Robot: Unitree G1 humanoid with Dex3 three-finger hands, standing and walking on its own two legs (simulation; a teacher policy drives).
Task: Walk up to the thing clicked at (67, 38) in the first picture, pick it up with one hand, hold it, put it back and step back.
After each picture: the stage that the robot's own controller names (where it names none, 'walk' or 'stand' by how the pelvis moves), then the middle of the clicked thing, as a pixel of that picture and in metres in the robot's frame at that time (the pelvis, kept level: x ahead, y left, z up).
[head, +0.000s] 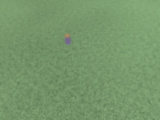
stand; (67, 39) +1.42 +0.19 -0.72
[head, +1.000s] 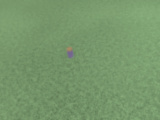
walk; (70, 52) +1.30 +0.27 -0.71
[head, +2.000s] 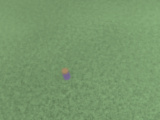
walk; (66, 74) +0.86 +0.30 -0.72
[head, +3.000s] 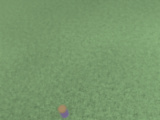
walk; (63, 111) +0.54 +0.26 -0.72
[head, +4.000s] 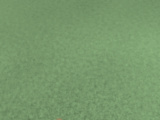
stand; out of the picture +0.44 +0.22 -0.72
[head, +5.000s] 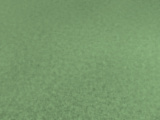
stand; out of the picture +0.41 +0.22 -0.73
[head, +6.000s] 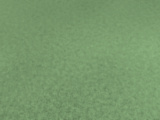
stand; out of the picture +0.40 +0.22 -0.73
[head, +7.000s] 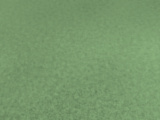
stand; out of the picture +0.40 +0.22 -0.73
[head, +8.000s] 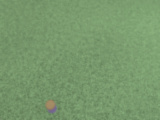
go down; (51, 106) +0.43 +0.21 -0.66
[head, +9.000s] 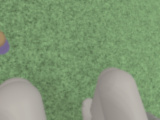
go down; out of the picture +0.47 +0.28 -0.28
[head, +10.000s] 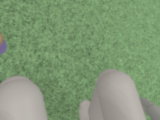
close in; out of the picture +0.46 +0.29 -0.28
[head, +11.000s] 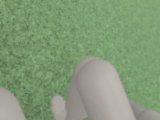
close; out of the picture +0.44 +0.33 -0.22
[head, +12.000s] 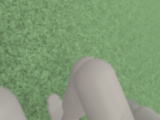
close; out of the picture +0.42 +0.32 -0.22
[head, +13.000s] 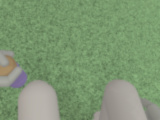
lift; (11, 72) +0.34 +0.26 -0.09
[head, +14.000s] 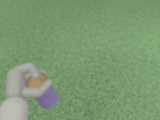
hold; (43, 91) +0.32 +0.15 +0.02
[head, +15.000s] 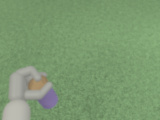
hold; (44, 92) +0.33 +0.16 -0.02
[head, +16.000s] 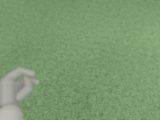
hold; out of the picture +0.16 +0.22 -0.70
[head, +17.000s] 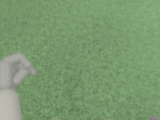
crouch; out of the picture +0.10 +0.37 -0.60
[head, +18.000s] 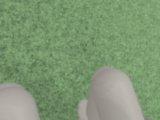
lower; out of the picture -0.03 +0.51 -0.29
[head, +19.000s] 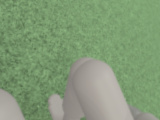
lower; out of the picture -0.22 +0.59 -0.25
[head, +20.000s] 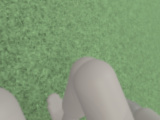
lower; out of the picture -0.36 +0.69 -0.25
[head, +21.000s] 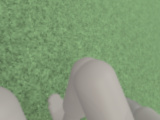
lower; out of the picture -0.47 +0.79 -0.25
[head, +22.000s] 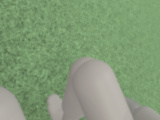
lower; out of the picture -0.59 +0.88 -0.25
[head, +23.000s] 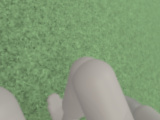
open; out of the picture -0.70 +0.96 -0.25
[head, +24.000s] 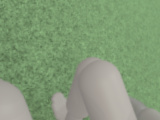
stand; out of the picture -0.80 +1.05 -0.25
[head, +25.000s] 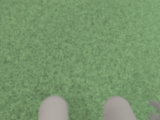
walk; out of the picture -0.57 +1.38 -0.50
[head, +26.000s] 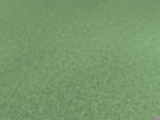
stand; out of the picture -0.61 +1.53 -0.69
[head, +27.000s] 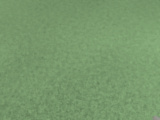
stand; out of the picture -0.69 +1.64 -0.69
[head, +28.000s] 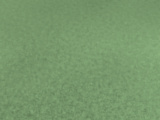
stand; out of the picture -0.74 +1.76 -0.72
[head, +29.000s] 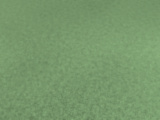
stand; out of the picture -0.82 +1.86 -0.75
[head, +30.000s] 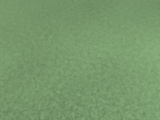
stand; out of the picture -0.91 +1.97 -0.75
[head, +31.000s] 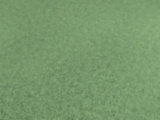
walk; out of the picture -0.89 +2.06 -0.72
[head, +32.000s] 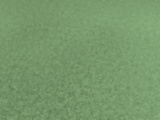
walk; out of the picture -0.69 +2.15 -0.73
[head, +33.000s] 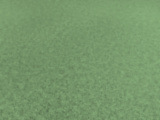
stand; out of the picture -0.39 +2.33 -0.73
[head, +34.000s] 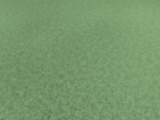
stand; out of the picture -0.58 +2.38 -0.74
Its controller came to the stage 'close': yes
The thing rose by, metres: 0.68
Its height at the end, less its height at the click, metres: -0.02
